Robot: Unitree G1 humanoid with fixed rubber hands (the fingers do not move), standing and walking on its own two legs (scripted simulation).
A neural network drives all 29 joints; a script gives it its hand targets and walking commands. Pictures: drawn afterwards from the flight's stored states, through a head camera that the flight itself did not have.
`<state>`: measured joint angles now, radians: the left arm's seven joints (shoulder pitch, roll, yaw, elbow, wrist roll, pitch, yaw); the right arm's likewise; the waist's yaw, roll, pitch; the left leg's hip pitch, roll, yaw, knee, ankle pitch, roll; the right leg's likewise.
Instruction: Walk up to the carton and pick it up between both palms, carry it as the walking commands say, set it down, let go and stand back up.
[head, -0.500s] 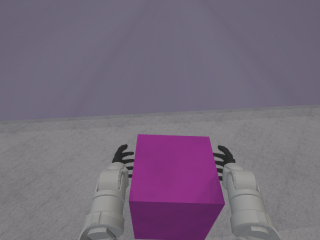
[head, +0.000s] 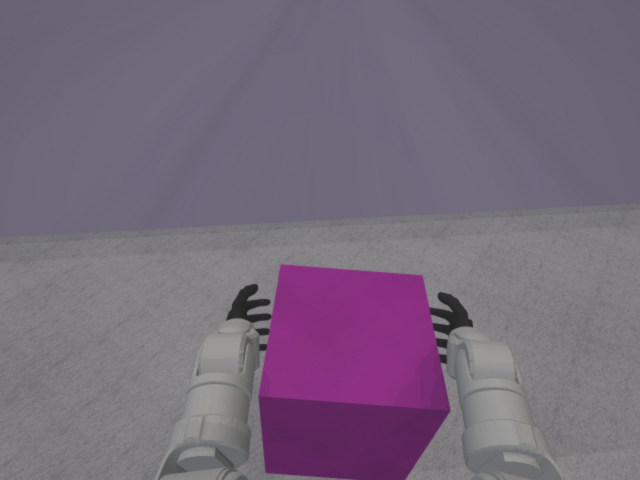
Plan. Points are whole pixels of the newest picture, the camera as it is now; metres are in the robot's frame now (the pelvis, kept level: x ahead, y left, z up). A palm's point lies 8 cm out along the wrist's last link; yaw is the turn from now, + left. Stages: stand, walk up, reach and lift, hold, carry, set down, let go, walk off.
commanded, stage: reach and lift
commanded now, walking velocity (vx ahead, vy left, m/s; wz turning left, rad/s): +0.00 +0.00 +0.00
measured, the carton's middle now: (342, 375) +0.31 +0.00 -0.04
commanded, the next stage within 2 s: hold in 0.16 s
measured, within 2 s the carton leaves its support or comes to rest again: neither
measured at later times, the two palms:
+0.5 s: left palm (235, 341) +0.29 +0.15 +0.06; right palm (459, 348) +0.29 -0.15 +0.06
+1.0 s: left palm (242, 327) +0.28 +0.13 +0.10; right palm (486, 357) +0.25 -0.16 +0.09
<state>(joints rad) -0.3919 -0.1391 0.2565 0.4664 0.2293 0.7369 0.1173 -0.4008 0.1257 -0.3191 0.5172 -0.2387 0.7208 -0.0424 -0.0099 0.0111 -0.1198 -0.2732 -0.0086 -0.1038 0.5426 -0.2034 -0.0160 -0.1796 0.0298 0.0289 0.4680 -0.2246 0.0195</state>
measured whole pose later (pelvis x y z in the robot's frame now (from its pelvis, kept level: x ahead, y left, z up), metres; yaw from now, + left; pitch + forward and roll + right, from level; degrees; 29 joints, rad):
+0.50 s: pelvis -0.01 +0.00 +0.00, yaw +0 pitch -4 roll -2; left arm -0.37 -0.14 0.26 0.45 0.23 0.74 0.11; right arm -0.40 0.13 -0.31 0.52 -0.24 0.74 -0.04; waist -0.01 0.01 -0.12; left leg -0.27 -0.01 -0.10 0.54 -0.19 -0.02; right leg -0.18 0.03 0.03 0.47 -0.22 0.02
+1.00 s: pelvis -0.02 +0.01 -0.01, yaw -7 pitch -3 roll +2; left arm -0.37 -0.10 0.20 0.04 0.11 1.16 0.16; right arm -0.40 0.13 -0.15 0.12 -0.23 1.16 -0.07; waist 0.01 0.00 -0.12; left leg -0.31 0.00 0.07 0.60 -0.23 0.02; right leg -0.41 0.00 0.04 0.86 -0.41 0.02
